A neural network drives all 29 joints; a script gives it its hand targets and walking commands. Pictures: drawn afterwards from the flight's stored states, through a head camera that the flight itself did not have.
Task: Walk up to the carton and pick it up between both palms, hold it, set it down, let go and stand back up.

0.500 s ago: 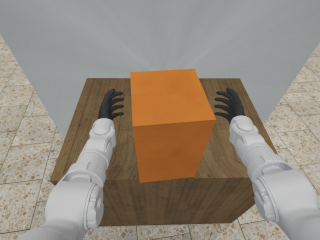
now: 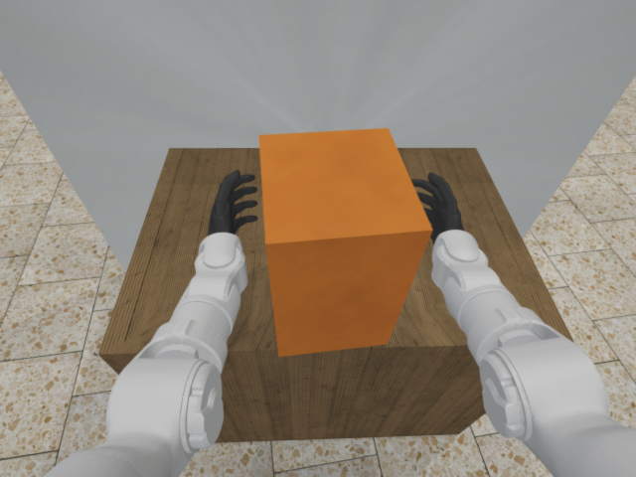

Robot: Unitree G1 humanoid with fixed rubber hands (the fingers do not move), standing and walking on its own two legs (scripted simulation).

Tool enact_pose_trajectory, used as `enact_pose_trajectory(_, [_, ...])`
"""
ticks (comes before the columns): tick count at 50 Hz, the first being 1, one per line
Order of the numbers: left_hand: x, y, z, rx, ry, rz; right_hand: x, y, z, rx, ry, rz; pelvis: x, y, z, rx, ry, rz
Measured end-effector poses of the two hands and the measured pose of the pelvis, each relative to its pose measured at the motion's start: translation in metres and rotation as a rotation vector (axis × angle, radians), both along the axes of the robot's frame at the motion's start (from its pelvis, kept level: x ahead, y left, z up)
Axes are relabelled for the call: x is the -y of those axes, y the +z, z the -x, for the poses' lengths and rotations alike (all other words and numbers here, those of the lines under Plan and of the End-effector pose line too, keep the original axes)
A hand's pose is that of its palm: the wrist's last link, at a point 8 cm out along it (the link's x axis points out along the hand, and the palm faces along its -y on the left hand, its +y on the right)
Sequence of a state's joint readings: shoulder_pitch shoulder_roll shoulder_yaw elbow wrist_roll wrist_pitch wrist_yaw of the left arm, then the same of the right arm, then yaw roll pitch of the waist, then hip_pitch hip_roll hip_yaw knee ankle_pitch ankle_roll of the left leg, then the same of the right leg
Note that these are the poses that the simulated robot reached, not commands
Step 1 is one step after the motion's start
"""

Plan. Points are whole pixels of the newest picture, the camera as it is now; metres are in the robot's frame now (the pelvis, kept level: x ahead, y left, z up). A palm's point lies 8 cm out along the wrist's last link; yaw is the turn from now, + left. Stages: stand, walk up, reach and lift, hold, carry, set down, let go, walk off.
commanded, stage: reach and lift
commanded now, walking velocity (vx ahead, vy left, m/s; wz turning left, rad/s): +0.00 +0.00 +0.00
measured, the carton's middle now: (329, 250) +0.44 +0.00 +0.01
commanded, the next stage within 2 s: none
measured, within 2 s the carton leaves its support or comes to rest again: neither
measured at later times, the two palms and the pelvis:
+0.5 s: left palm (228, 230) +0.41 +0.14 +0.09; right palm (440, 235) +0.41 -0.14 +0.09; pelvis +0.00 +0.01 +0.00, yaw -1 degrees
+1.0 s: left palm (231, 236) +0.40 +0.14 +0.09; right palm (443, 252) +0.38 -0.14 +0.09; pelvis +0.01 +0.00 +0.01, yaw -1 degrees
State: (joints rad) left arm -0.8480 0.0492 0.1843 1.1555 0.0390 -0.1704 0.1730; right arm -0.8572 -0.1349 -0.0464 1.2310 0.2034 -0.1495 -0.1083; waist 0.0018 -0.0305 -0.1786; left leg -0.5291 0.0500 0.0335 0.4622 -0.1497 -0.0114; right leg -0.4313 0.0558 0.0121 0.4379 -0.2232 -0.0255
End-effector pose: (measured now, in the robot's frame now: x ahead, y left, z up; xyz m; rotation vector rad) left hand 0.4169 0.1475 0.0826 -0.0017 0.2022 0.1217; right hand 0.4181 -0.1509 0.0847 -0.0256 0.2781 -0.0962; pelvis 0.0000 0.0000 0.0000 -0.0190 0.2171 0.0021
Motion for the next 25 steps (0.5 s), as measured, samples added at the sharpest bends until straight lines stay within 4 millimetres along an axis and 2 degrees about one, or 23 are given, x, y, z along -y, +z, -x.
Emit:
enact_pose_trajectory(4, [0.0004, -0.0006, 0.0020, -0.002, 0.011, 0.001, -0.0087, -0.0004, 0.0020, 0.001, -0.004, -0.005, -0.0018, 0.0012, 0.0008, 0.011, 0.003, 0.002])
enact_pose_trajectory(25, [0.0054, 0.0043, 0.0033, -0.013, 0.031, -0.010, -0.0084, 0.0015, 0.0089, -0.014, -0.027, -0.005, -0.0055, 0.0047, 0.0015, 0.052, -0.011, 0.000])
